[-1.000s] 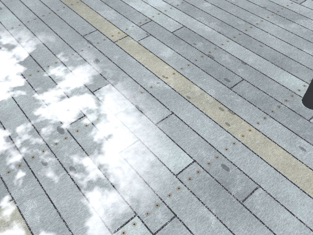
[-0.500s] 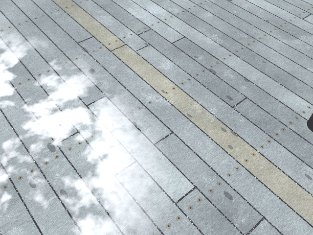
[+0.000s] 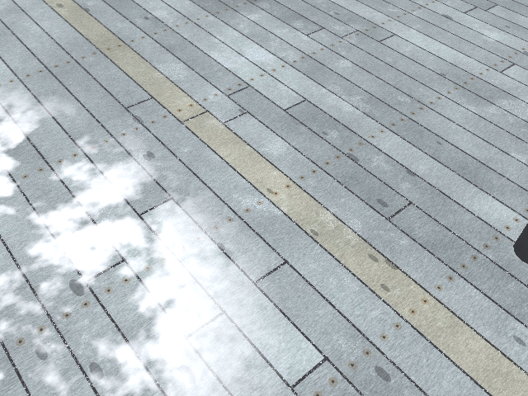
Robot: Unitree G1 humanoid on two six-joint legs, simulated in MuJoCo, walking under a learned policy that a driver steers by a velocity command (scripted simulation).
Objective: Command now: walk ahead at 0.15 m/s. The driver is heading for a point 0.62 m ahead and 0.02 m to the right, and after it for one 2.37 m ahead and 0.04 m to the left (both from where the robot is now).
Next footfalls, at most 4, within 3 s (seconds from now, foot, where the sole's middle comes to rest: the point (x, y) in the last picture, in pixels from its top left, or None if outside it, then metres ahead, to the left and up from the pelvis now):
0.30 right None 0.12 -0.10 -0.77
0.70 left None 0.28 0.14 -0.77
1.22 right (274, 373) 0.61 -0.03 -0.77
1.78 left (214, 273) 0.92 0.15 -0.77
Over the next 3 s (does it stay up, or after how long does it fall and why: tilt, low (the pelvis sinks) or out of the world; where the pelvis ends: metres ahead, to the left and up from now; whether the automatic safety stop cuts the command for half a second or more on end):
stays up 1.42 0.08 0.00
